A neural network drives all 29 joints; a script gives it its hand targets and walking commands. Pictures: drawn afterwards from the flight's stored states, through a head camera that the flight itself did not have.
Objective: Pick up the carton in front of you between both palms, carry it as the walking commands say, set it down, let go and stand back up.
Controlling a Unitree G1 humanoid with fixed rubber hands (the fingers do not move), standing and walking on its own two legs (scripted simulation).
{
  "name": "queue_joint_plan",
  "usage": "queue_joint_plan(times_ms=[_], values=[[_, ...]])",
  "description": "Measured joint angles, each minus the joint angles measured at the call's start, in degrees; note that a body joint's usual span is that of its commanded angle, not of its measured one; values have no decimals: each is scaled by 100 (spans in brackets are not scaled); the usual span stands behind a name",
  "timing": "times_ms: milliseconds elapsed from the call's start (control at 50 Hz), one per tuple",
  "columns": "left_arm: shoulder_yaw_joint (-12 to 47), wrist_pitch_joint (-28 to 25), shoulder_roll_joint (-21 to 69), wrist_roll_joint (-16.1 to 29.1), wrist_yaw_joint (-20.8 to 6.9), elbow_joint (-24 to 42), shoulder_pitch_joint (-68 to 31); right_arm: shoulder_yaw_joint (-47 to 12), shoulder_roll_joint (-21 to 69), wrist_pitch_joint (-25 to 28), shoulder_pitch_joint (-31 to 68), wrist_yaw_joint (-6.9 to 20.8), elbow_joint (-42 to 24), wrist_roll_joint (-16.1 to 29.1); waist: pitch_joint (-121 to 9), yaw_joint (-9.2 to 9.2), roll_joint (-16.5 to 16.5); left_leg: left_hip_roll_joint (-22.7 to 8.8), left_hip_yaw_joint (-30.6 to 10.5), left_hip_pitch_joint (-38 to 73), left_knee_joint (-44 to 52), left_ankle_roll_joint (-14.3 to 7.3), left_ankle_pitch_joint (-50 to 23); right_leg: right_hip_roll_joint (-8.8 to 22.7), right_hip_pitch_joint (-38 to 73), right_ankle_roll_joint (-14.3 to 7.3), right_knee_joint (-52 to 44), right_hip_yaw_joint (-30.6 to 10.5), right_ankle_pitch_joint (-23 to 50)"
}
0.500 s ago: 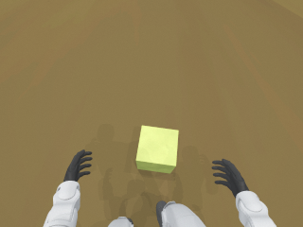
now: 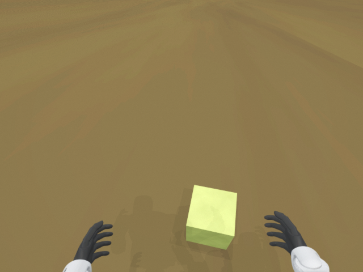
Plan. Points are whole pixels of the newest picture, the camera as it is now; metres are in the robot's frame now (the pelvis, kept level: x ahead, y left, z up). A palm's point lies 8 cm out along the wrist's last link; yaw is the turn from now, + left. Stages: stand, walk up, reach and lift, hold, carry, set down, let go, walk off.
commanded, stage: let go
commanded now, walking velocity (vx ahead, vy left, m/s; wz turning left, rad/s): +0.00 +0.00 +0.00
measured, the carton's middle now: (210, 217) +0.43 -0.12 -0.65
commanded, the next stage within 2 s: stand in 0.18 s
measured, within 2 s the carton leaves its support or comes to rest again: neither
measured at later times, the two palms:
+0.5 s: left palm out of the picture +0.13 +0.28 -0.07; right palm (324, 252) +0.16 -0.31 -0.09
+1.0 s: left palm out of the picture +0.12 +0.26 -0.09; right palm (334, 260) +0.15 -0.33 -0.10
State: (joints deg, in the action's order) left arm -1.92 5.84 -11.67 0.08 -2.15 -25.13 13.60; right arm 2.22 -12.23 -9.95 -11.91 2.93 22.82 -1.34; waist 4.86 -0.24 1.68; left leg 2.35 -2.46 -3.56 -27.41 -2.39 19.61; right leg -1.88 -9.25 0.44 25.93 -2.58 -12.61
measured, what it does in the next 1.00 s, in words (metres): stands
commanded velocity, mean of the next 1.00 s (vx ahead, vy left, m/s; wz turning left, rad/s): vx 0.00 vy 0.00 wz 0.00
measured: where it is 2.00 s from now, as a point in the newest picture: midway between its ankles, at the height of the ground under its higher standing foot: outside the picture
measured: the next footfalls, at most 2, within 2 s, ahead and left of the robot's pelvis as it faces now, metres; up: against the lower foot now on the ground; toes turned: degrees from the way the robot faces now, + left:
none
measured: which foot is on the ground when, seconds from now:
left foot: down 0.00-1.00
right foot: down 0.00-1.00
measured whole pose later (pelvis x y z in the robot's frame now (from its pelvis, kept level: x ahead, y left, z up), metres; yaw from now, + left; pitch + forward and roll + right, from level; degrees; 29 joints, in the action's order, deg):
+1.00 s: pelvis +0.02 -0.04 +0.00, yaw +3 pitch -1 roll +0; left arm -2.7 -0.2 -18.9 -1.5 0.8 -52.2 7.6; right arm 0.7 -21.0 0.3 -11.1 -1.9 46.5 -2.1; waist 0.7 -0.7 2.4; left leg 0.4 -5.1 -4.2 -24.0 0.9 18.7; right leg -3.0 -10.6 -2.7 25.9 0.7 -14.1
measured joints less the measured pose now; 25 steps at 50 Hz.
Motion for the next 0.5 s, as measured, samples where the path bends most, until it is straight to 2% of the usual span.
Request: queue_joint_plan(times_ms=[80, 200, 280, 340, 500], values=[[34, -44, 12, 12, 86, -107, -50, -64, -41, -174, -7, -132, -47, 0, -101, 11, -39, -25, 13, -53, -98, 26, 64, -28, -64, -24, 110, -3, -63], [36, -4, 27, -40, 70, -139, -121, -112, -30, -334, -56, -216, -101, -18, -151, 26, -67, -69, 11, -97, -145, 77, 77, -71, -124, -77, 184, 12, -82], [26, -218, -183, -256, 174, -740, -222, -93, -263, 234, -28, -362, 420, -107, -390, 45, 2, -47, -29, -432, -321, 102, 134, -47, -468, -88, 409, 66, -171], [-79, -370, -417, -305, 200, -1111, -187, -3, -497, 577, -54, -355, 781, -159, -487, 35, 72, -43, -60, -554, -384, 115, 182, -41, -606, -117, 521, 101, -256], [-193, -559, -743, -246, 241, -1699, -205, 49, -818, 905, -39, -348, 1387, -140, -473, -19, 172, -69, -170, -486, -188, 195, 157, -41, -568, -197, 462, 212, -340]])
